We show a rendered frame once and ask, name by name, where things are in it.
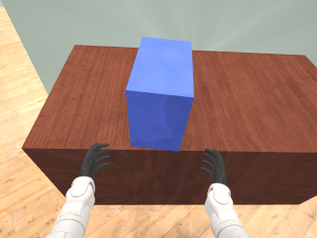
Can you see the pedestal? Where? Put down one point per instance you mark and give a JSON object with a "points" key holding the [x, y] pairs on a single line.
{"points": [[259, 111]]}

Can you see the robot left forearm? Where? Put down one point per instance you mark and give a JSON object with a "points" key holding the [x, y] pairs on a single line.
{"points": [[74, 216]]}

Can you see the left robot hand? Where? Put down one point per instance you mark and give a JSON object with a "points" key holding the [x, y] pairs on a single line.
{"points": [[90, 167]]}

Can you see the carton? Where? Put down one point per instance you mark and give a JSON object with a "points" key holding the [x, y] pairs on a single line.
{"points": [[160, 93]]}

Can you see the right robot hand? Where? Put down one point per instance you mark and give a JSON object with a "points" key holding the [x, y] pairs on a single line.
{"points": [[218, 173]]}

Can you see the robot right forearm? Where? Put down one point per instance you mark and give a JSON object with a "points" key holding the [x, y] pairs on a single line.
{"points": [[224, 221]]}

